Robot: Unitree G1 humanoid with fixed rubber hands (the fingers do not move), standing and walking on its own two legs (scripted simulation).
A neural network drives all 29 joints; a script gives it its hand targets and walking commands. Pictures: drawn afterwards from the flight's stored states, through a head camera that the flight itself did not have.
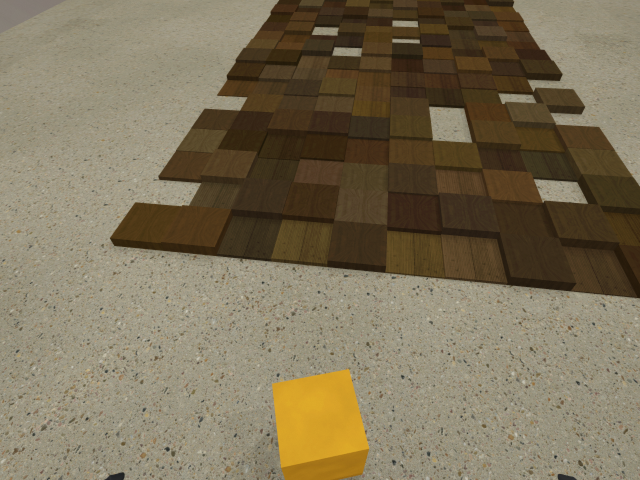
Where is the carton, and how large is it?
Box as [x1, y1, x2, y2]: [272, 369, 368, 479]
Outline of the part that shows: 348,369 272,384 280,462 285,479 339,479 362,473 368,451 368,446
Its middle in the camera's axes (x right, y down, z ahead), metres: +0.00 +0.53 +1.06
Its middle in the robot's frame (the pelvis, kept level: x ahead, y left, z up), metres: +0.40 +0.04 -0.66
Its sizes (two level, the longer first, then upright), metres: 0.210 0.200 0.250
